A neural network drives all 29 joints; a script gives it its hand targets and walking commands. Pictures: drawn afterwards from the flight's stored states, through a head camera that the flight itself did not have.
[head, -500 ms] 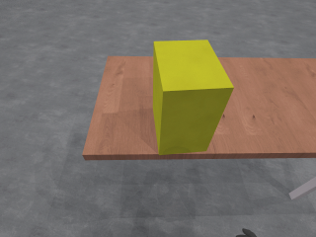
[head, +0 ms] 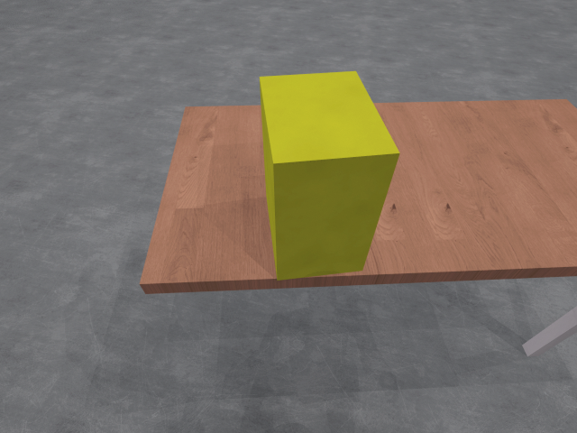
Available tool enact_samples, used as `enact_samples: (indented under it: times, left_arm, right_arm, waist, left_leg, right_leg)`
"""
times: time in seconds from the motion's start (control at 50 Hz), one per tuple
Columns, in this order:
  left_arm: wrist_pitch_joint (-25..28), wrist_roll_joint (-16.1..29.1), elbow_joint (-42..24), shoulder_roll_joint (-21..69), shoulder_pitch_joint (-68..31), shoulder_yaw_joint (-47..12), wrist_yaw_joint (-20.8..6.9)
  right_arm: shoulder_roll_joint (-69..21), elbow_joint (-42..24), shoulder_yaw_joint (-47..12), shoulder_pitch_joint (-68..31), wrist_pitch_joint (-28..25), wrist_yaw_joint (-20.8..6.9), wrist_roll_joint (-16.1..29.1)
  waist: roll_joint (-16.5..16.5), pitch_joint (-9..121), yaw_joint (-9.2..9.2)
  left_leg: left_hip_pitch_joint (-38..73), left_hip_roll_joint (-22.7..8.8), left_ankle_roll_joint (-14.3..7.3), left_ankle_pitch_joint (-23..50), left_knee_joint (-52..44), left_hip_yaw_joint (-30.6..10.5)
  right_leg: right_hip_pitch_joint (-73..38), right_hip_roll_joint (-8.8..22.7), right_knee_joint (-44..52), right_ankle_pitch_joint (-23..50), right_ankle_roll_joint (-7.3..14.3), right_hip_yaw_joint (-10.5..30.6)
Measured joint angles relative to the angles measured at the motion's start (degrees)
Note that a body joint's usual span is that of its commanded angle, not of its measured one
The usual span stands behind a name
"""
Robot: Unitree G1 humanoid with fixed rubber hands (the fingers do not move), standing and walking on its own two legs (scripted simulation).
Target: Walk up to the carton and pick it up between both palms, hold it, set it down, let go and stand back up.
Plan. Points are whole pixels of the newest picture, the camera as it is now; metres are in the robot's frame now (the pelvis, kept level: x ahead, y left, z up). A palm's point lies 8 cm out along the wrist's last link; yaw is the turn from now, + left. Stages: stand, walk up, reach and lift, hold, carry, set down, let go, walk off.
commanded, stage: walk up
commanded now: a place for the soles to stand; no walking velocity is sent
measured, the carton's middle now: (314, 180) +0.51 -0.04 +0.03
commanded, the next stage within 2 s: none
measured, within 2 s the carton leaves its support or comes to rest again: neither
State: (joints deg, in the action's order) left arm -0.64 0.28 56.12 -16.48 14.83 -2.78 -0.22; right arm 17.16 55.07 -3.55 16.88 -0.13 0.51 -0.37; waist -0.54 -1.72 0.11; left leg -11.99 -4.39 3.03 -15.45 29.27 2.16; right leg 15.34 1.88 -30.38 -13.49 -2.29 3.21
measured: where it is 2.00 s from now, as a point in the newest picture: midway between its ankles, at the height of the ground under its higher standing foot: outside the picture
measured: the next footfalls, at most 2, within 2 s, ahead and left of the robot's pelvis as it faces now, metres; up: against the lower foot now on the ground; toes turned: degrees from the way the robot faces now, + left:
right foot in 0.54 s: +0.08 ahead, -0.24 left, +0.00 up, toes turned +11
left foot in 0.90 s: +0.05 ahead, -0.02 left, +0.00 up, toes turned +12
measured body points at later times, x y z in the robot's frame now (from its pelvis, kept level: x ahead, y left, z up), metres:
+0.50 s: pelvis +0.01 -0.06 -0.01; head +0.04 -0.06 +0.44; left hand +0.13 +0.22 -0.13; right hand +0.01 -0.36 -0.13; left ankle +0.00 +0.16 -0.73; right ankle +0.07 -0.22 -0.71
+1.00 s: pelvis +0.02 -0.12 -0.01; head +0.03 -0.10 +0.44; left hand +0.08 +0.15 -0.14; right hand +0.11 -0.37 -0.13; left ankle +0.01 -0.02 -0.73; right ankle +0.06 -0.24 -0.72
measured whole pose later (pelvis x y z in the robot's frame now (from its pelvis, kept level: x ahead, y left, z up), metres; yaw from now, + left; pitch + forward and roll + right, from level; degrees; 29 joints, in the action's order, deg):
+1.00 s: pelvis +0.02 -0.12 -0.01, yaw +8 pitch -2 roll +0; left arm -2.1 -1.2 48.5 -16.1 12.2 -1.7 0.7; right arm 14.0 48.5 0.4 17.4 0.6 0.8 -0.1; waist -1.9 -3.3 -0.3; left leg -14.4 2.4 -2.6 -18.0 34.4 0.2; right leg 18.6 4.2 -39.6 -25.1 0.1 -4.2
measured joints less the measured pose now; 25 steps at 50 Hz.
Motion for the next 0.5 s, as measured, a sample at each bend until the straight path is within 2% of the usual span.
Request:
enact_samples:
  times: [0.26, 0.3, 0.34, 0.42, 0.5]
  left_arm:
    - [-0.2, -0.4, 0.7, -0.8, 1.2, -0.2, 0.1]
    - [-1.4, -2.3, -0.8, -1.9, 1.0, 0.5, -0.7]
    - [-2.6, -3.9, -2.5, -3.2, 0.2, 1.5, -1.2]
    - [-3.5, -4.8, -6.0, -4.8, -2.7, 2.6, -2.0]
    - [-3.2, -4.2, -9.0, -3.8, -5.0, 2.6, -3.2]
  right_arm:
    - [-0.1, 0.4, 0.2, -0.2, 0.1, 0.2, -0.1]
    - [-0.8, -1.1, 1.0, 0.5, -0.2, 1.4, -0.9]
    - [-1.2, -1.9, 1.8, 1.2, -0.5, 2.8, -1.4]
    - [-1.3, -2.7, 3.3, 3.5, -1.3, 4.1, -2.2]
    - [0.4, -3.4, 4.5, 4.8, -1.4, 3.7, -2.8]
  waist:
    - [-0.4, 0.4, 0.29]
    - [-1.1, 0.4, -0.01]
    - [-1.7, -0.1, -0.30]
    - [-3.2, -2.0, -1.13]
    - [-2.6, -3.4, -1.58]
  left_leg:
    - [0.2, 0.3, -0.2, -0.8, 0.4, 0.2]
    - [-0.3, 0.3, -0.1, -1.0, 0.9, 0.0]
    - [-0.4, -0.6, 0.0, -1.2, 1.0, -0.2]
    - [0.4, -2.1, 1.1, 0.0, -0.9, -0.7]
    - [0.4, -4.2, 2.0, -0.5, -0.1, -1.5]
  right_leg:
    - [0.2, 0.1, -0.8, -1.0, -0.1, 0.6]
    - [2.6, 0.1, -6.2, -6.4, 0.5, -0.3]
    - [6.4, 0.1, -14.7, -11.5, 0.2, -2.5]
    - [11.8, 2.3, -22.2, -11.1, -0.9, -3.2]
    - [10.8, 4.8, -15.7, -7.5, -0.8, -2.2]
